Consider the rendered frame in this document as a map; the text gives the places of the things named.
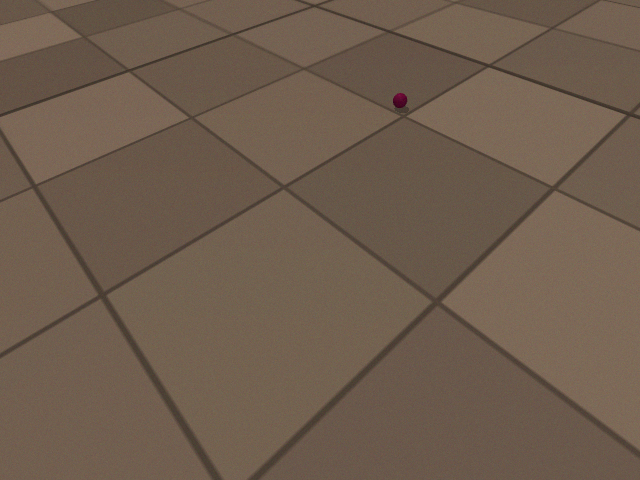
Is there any ball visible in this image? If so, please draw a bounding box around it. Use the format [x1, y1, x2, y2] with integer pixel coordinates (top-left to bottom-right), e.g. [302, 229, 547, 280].
[393, 93, 407, 108]

